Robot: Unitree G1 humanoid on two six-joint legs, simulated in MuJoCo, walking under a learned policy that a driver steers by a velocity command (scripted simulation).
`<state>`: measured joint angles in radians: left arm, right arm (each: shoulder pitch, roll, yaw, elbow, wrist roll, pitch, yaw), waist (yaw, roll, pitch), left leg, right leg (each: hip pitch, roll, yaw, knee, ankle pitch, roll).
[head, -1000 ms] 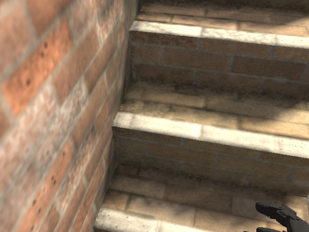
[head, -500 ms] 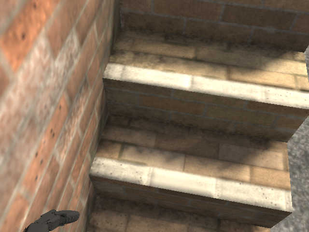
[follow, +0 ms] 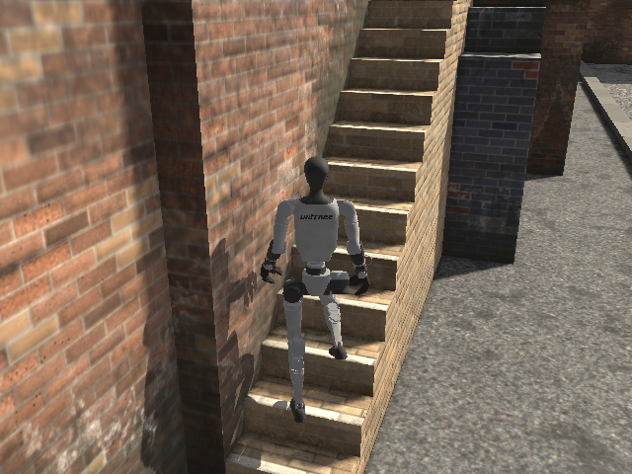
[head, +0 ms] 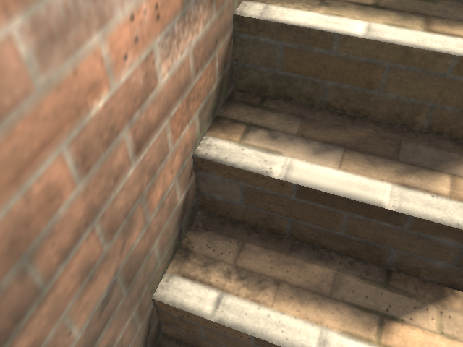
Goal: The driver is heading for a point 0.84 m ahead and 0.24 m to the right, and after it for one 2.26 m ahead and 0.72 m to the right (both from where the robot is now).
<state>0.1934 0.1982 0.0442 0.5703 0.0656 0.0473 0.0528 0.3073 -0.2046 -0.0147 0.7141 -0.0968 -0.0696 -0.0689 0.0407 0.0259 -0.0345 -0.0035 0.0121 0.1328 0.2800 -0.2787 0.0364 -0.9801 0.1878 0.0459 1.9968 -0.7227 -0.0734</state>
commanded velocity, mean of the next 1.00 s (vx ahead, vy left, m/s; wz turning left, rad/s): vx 0.50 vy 0.00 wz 0.00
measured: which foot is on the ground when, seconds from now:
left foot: down 0.00-0.34, up 0.36-0.92, down 0.94-1.00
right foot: up 0.00-0.28, down 0.30-0.94, up 0.96-1.00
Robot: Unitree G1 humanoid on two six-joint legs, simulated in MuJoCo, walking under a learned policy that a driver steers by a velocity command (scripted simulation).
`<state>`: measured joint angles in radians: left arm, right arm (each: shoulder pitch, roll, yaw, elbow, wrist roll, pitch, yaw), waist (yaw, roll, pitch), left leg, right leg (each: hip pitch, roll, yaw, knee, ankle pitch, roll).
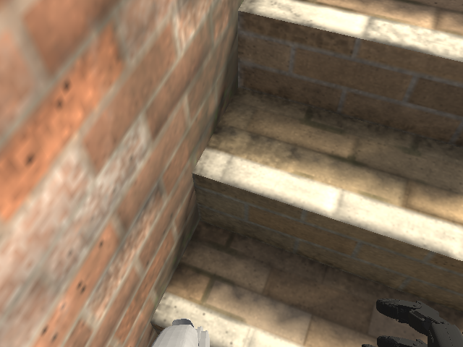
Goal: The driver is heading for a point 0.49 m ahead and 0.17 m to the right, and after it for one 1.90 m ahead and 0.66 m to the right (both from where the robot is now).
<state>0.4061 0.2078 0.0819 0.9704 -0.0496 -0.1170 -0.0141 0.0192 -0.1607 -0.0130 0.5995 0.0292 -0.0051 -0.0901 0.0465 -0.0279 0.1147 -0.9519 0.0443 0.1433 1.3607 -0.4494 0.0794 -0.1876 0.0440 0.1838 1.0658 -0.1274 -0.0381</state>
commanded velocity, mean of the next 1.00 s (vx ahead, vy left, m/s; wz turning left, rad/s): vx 0.42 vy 0.00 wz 0.00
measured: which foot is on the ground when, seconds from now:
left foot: down 0.00-0.44, up 0.46-0.86, down 0.88-1.00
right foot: up 0.00-0.38, down 0.40-0.90, up 0.92-1.00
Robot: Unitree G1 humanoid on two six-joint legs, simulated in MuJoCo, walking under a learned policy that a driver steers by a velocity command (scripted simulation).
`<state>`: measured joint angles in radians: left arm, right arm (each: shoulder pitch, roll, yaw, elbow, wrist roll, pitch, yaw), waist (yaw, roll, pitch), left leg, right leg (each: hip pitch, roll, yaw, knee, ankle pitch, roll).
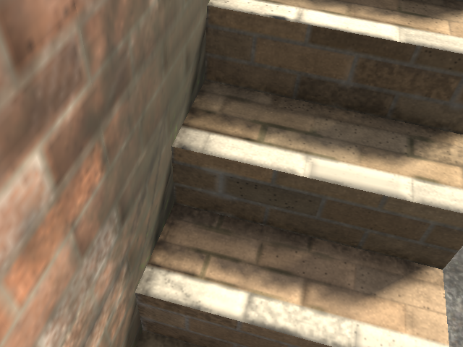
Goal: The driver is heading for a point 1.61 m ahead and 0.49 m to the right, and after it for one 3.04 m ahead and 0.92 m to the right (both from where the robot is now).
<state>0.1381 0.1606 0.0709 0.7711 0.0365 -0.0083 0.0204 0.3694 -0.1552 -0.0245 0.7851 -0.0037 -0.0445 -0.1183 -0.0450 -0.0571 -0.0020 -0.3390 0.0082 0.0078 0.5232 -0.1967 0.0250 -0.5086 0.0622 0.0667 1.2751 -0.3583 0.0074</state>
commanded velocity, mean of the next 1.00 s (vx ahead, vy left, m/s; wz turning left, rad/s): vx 0.03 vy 0.00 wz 0.00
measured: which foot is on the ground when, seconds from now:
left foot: down 0.00-1.00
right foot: up 0.00-0.12, down 0.14-1.00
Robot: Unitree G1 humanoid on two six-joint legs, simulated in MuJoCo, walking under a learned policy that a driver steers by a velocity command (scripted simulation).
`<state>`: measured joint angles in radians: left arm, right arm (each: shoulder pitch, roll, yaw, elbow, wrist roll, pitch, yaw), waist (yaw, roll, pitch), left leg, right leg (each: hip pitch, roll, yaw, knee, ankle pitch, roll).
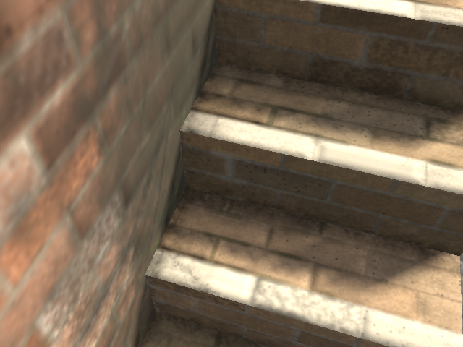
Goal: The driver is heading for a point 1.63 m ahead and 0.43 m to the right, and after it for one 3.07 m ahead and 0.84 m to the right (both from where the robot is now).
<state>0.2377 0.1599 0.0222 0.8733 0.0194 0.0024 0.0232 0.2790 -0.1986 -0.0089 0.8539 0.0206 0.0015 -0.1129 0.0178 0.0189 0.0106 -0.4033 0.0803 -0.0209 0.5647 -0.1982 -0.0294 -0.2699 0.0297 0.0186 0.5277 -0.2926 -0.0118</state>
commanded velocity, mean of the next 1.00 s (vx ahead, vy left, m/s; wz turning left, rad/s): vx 0.38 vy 0.00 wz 0.00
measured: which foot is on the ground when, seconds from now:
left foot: down 0.00-1.00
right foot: down 0.00-1.00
